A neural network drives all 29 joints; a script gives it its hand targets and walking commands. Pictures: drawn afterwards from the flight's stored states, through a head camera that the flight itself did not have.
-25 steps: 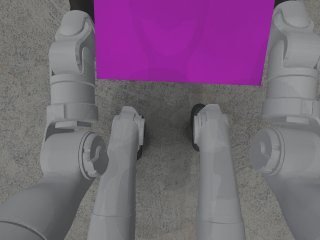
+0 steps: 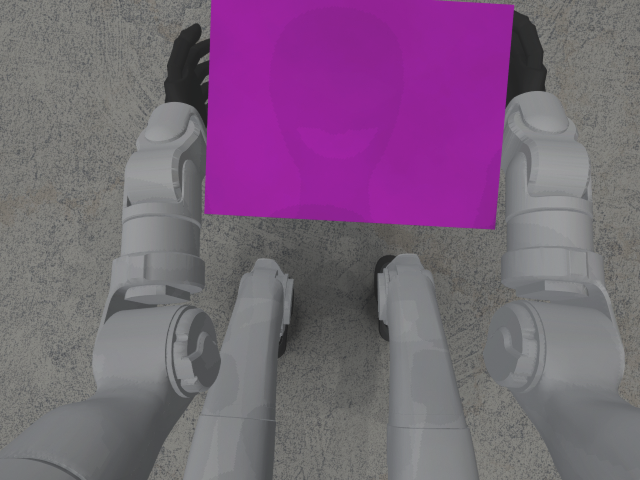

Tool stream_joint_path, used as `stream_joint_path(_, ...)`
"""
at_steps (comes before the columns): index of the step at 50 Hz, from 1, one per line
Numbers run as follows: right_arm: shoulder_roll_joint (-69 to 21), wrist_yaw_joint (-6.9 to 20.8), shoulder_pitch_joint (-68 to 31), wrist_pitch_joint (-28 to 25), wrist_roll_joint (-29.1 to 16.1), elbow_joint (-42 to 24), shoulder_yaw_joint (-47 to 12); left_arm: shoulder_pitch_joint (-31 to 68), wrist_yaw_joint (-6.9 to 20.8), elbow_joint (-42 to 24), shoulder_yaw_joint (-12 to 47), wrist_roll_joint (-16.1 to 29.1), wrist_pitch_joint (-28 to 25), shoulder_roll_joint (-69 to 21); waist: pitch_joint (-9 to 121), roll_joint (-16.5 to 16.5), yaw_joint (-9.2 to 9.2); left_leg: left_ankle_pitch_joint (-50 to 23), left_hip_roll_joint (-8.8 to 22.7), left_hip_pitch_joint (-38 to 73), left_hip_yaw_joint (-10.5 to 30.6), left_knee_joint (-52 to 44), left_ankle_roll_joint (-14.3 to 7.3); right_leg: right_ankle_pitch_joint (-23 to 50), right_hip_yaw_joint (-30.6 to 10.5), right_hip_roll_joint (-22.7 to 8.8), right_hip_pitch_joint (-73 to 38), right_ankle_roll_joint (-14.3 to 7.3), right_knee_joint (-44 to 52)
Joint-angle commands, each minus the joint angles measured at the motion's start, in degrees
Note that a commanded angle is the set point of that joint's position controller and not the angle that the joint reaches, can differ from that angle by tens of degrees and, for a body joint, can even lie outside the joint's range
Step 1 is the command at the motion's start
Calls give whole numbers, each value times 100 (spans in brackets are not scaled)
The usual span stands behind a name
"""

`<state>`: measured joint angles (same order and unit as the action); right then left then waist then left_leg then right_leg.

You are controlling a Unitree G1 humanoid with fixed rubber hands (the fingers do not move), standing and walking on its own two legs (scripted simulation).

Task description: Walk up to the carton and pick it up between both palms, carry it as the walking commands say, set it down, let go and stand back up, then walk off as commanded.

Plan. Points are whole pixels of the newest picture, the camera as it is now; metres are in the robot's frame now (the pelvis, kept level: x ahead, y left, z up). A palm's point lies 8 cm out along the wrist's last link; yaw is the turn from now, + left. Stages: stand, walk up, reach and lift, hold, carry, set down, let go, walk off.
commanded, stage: reach and lift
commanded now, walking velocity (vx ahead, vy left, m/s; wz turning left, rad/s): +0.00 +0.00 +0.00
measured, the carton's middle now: (345, 142) +0.46 -0.01 -0.13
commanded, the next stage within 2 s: none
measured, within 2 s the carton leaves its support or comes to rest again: neither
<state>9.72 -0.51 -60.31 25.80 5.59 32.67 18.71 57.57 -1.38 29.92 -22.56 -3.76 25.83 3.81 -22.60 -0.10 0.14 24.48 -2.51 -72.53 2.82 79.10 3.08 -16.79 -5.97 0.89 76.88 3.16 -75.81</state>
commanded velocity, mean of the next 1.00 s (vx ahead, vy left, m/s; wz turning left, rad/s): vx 0.00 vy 0.00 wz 0.00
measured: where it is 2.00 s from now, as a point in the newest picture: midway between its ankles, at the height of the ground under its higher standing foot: (332, 322)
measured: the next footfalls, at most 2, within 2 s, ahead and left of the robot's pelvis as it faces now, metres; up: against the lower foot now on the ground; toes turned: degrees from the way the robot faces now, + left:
none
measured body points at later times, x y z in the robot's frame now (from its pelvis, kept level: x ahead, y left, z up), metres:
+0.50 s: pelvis +0.10 +0.00 +0.10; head +0.23 -0.01 +0.53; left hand +0.47 +0.16 +0.05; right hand +0.48 -0.19 +0.05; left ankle +0.12 +0.14 -0.58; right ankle +0.17 -0.14 -0.58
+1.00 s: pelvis +0.12 +0.00 +0.15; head +0.19 +0.00 +0.59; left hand +0.45 +0.17 +0.12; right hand +0.46 -0.18 +0.12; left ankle +0.12 +0.14 -0.58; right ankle +0.17 -0.14 -0.58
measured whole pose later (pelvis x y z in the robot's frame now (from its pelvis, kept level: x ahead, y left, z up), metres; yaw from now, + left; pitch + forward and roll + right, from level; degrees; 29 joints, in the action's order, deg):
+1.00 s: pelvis +0.12 +0.00 +0.15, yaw +1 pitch +13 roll +0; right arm -2.2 5.6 -22.7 25.9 14.4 27.4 20.1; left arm 20.9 5.7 25.9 -20.8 -13.9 25.9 -6.4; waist 5.0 -1.2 1.2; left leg 15.3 -0.5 -31.5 5.8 33.7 1.8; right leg -9.3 -2.4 -0.6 34.2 1.9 -30.4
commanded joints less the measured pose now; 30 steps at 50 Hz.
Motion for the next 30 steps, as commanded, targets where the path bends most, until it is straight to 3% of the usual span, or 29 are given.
stream_joint_path(1,-7164,1674,-3807,-171,-1105,-693,-3678,4674,1949,-1047,3923,1044,-367,-5933,11479,220,-200,-455,-661,1866,-608,-1369,-145,247,701,710,-4386,-154,838)
stream_joint_path(2,-7182,1684,-3547,-138,-1026,-488,-3589,4475,1947,-908,3857,1032,-366,-5977,11209,262,-110,-451,-659,1809,-583,-1464,-159,350,765,730,-4383,-143,878)
stream_joint_path(3,-7101,1697,-3253,-137,-878,-255,-3433,4335,1945,-741,3803,973,-371,-5917,10740,187,97,-288,-617,1610,-568,-1476,-136,249,674,703,-4295,-170,979)
stream_joint_path(4,-7213,1694,-3241,-139,-868,-284,-3425,4200,1962,-686,3655,848,-355,-5988,10501,175,-144,-310,-608,1718,-535,-1573,-156,179,634,663,-4306,-149,1048)
stream_joint_path(5,-7383,1724,-2832,-133,-790,-3,-3210,3842,1955,-502,3594,759,-360,-5934,9847,151,-16,-418,-585,1768,-480,-1668,-177,326,693,675,-3927,-192,1078)
stream_joint_path(6,-7452,1744,-2690,-171,-778,-301,-3249,3625,1976,-589,3602,762,-368,-6159,9828,228,-162,-783,-615,1993,-470,-1735,-174,602,679,717,-4091,-198,1202)
stream_joint_path(7,-7411,1766,-2385,-137,-699,-46,-3063,3305,1975,-510,3486,709,-345,-6141,9475,166,-40,-885,-589,1996,-432,-1852,-127,729,668,721,-4137,-242,1277)
stream_joint_path(8,-7293,1780,-2051,-141,-542,475,-2708,3138,1946,-97,3186,550,-322,-5959,8351,180,-26,-628,-549,1638,-390,-1942,-156,479,661,658,-3510,-253,1343)
stream_joint_path(9,-7148,1773,-1908,-123,-308,532,-2537,2917,1977,167,3060,446,-271,-6158,7839,304,102,-366,-572,1497,-373,-2092,-169,259,674,671,-3633,-261,1564)
stream_joint_path(10,-7197,1755,-1915,-124,-297,502,-2461,2536,1994,385,2811,270,-233,-6225,7391,134,-71,-151,-578,1546,-333,-2296,-208,47,641,638,-3662,-250,1744)
stream_joint_path(11,-7068,1766,-1860,-144,-273,552,-2294,2477,2021,498,2627,193,-228,-6041,6896,109,85,-35,-531,1452,-326,-2422,-241,-40,663,616,-3555,-277,1876)
stream_joint_path(12,-7021,1775,-2036,-172,-182,389,-2295,2350,2031,659,2520,101,-226,-6142,6751,212,8,121,-547,1526,-311,-2532,-280,-312,658,622,-3647,-260,2055)
stream_joint_path(15,-6872,1787,-1241,-132,263,1006,-1668,1996,2021,851,2087,-262,-247,-6046,5939,-37,84,217,-521,1407,-299,-2952,-278,-152,661,612,-3661,-363,2379)
stream_joint_path(16,-6946,1797,-1204,-141,351,899,-1668,1803,1989,747,1942,-408,-289,-5882,5863,192,23,69,-551,1366,-277,-3064,-305,53,651,639,-3798,-367,2464)
stream_joint_path(17,-6838,1810,-925,-143,402,939,-1662,1506,1985,762,2034,-425,-305,-5928,5858,53,-37,-165,-542,1525,-313,-3188,-282,276,598,622,-4076,-322,2586)
stream_joint_path(18,-6768,1804,-842,-196,501,801,-1651,1383,1960,725,2005,-404,-342,-6012,5952,121,125,-271,-537,1576,-221,-3244,-291,478,614,632,-4177,-310,2576)
stream_joint_path(19,-6939,1812,-649,-236,368,593,-1822,1278,1933,380,2206,-439,-413,-6007,6278,53,-67,-844,-579,1918,-265,-3299,-253,956,566,640,-4441,-317,2689)
stream_joint_path(20,-6879,1824,-504,-287,347,513,-1874,948,1920,411,2234,-458,-413,-6083,6351,-187,-77,-1174,-577,2043,-215,-3361,-192,1346,495,623,-4533,-357,2716)
stream_joint_path(22,-6909,1837,-120,-341,362,329,-2053,720,1904,60,2572,-287,-445,-6214,6493,88,137,-1659,-544,2541,-131,-3506,-150,1778,516,674,-4726,-346,2857)
stream_joint_path(23,-6681,1849,164,-367,480,310,-1986,429,1932,130,2389,-459,-461,-5946,6417,172,104,-1741,-509,2348,-118,-3557,-155,2005,465,636,-4856,-333,2937)
stream_joint_path(24,-6821,1845,185,-424,346,73,-2262,202,1925,84,2560,-427,-496,-5968,6516,9,19,-1930,-573,2455,-138,-3670,-165,2317,421,587,-5216,-321,3018)
stream_joint_path(25,-6834,1852,432,-448,254,-127,-2496,47,1908,-265,2865,-275,-516,-6109,6872,111,128,-2404,-525,2836,-51,-3717,-164,2766,405,586,-5482,-306,3062)
stream_joint_path(26,-6827,1879,489,-481,248,-115,-2456,103,1928,-305,2907,-327,-570,-5917,6741,-17,40,-2408,-517,2801,-53,-3764,-174,2682,401,588,-5302,-309,3096)
stream_joint_path(27,-6883,1874,575,-534,168,-215,-2649,158,1914,-552,3152,-142,-657,-6085,6923,-16,123,-2638,-537,2980,-69,-3797,-137,2964,391,596,-5503,-301,3153)
stream_joint_path(28,-6815,1851,710,-584,254,-176,-2606,42,1907,-440,3092,-235,-706,-5955,6693,103,140,-2583,-539,2776,-30,-3906,-133,3188,361,592,-5577,-298,3239)
stream_joint_path(29,-7022,1844,544,-681,25,-572,-3016,-7,1891,-687,3366,-106,-787,-6139,7148,-75,-14,-2897,-573,3037,-17,-3962,-133,3444,327,578,-5915,-280,3251)
stream_joint_path(30,-7114,1815,796,-701,-14,-693,-3146,-124,1883,-887,3570,-21,-820,-6093,7265,176,122,-2943,-587,3042,-45,-3914,-141,3752,286,570,-6171,-285,3287)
